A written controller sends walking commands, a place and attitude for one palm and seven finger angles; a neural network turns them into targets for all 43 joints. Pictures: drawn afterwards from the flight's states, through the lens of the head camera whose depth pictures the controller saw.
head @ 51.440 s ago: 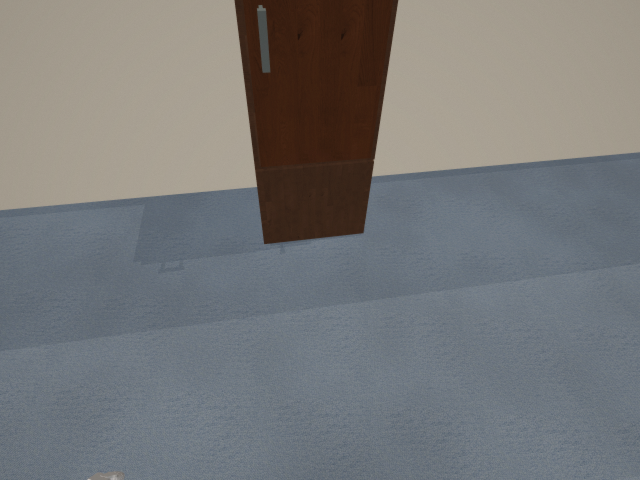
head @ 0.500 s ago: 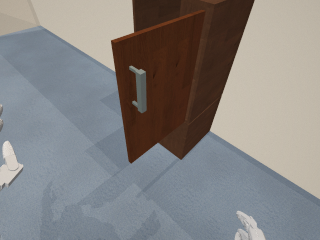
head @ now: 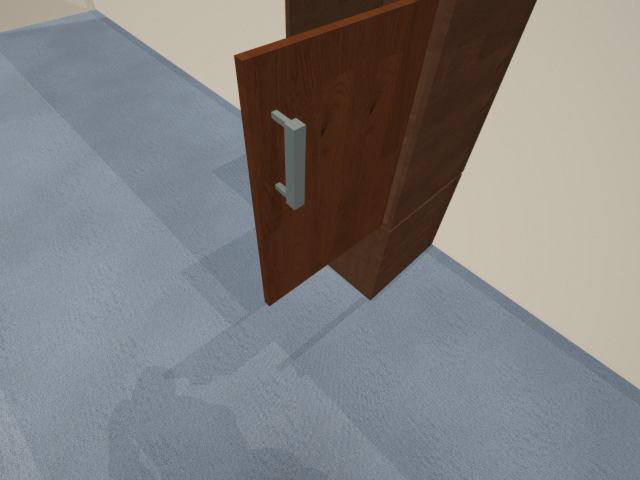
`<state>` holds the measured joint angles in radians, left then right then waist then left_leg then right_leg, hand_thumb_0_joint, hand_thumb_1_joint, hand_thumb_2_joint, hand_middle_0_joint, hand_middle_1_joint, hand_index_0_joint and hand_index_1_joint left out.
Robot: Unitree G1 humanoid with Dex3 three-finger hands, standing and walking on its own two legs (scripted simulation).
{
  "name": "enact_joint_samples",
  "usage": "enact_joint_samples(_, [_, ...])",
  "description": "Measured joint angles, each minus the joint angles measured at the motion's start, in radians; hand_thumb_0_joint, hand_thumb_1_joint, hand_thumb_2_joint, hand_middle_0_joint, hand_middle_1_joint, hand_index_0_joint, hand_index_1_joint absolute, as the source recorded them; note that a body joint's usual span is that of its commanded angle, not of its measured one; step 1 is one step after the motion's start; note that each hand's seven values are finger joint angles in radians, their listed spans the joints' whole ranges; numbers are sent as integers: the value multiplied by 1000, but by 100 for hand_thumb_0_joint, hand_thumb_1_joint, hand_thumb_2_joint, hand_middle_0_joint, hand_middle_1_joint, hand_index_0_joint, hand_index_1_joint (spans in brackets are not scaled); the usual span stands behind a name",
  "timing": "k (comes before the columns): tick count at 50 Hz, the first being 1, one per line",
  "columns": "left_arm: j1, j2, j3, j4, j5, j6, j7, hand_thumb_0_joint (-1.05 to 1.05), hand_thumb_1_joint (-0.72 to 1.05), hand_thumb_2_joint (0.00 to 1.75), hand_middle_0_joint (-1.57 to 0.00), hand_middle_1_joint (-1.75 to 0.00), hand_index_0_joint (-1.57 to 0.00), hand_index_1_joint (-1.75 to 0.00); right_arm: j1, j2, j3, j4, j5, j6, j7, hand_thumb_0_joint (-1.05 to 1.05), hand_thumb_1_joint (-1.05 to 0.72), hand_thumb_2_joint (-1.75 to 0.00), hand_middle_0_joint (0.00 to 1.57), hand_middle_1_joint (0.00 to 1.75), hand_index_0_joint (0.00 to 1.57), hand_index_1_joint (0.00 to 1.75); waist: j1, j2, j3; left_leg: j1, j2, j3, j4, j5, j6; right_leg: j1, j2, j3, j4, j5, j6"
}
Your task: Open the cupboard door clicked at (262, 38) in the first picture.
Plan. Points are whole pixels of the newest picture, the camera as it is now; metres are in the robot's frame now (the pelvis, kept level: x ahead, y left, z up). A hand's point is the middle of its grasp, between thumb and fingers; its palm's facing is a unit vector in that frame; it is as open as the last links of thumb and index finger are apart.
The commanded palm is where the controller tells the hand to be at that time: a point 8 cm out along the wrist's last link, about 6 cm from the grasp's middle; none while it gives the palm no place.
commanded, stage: let the arm hang, fingers relaxed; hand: left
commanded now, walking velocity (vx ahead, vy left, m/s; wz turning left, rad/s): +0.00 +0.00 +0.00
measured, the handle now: (287, 161) +0.54 +0.09 +0.09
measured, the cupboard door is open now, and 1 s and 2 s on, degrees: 88 88 88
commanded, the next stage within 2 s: look to check the result in 0.68 s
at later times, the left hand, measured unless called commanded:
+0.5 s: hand out of the picture -0.02 +0.15 -0.17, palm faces +0.04 -0.99 -0.16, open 7.4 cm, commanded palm none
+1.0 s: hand out of the picture -0.02 +0.16 -0.17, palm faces +0.04 -0.98 -0.20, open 7.4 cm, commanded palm none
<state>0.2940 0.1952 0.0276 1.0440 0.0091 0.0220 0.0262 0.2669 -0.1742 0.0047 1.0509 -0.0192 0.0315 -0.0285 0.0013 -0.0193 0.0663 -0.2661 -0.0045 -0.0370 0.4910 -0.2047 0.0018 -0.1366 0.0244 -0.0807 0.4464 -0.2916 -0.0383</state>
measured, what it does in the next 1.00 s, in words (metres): stands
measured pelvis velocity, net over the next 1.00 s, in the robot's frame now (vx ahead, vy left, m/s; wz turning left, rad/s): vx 0.00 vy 0.00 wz -0.01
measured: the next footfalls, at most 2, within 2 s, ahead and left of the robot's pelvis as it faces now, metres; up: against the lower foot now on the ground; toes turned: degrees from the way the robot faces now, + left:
none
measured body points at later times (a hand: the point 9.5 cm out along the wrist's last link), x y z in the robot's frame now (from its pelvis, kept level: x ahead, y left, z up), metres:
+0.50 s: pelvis -0.01 +0.00 +0.00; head -0.01 -0.01 +0.45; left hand -0.02 +0.20 -0.16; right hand -0.03 -0.20 -0.17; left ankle +0.04 +0.12 -0.74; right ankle -0.03 -0.09 -0.74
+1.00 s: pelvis +0.00 +0.00 +0.00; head +0.01 -0.01 +0.45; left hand -0.03 +0.22 -0.15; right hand -0.02 -0.21 -0.16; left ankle +0.04 +0.12 -0.74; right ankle -0.03 -0.09 -0.74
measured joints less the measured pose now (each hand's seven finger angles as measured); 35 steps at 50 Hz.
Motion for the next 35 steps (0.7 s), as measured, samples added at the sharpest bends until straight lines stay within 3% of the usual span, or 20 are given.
enact_joint_samples(12, [53, -37, -19, 133, -5, -13, 8, 0, 92, 90, -20, -29, -20, -30, 34, 40, 1, 82, 7, -6, -6, 1, -91, -90, 20, 30, 20, 30, -5, 57, 0, 45, -5, 18, -54, 29, 6, 27, -8, 17, -29, 21, 6])
enact_joint_samples(24, [10, -101, -20, 109, -2, -28, 12, 0, 91, 90, -20, -29, -20, -30, 37, 67, -3, 91, 2, -13, -8, 1, -92, -90, 20, 30, 20, 30, -12, 43, -33, 44, -5, 21, -48, 30, 3, 18, -8, 20, -4, 12, 2])
enact_joint_samples(35, [7, -90, -9, 106, -2, -28, 12, 1, 92, 90, -20, -29, -20, -30, 52, 66, -9, 86, 1, -16, -12, 0, -91, -90, 19, 30, 20, 30, -15, 32, -23, 34, 0, 16, -44, 29, -2, 12, -2, 15, -7, 14, -2])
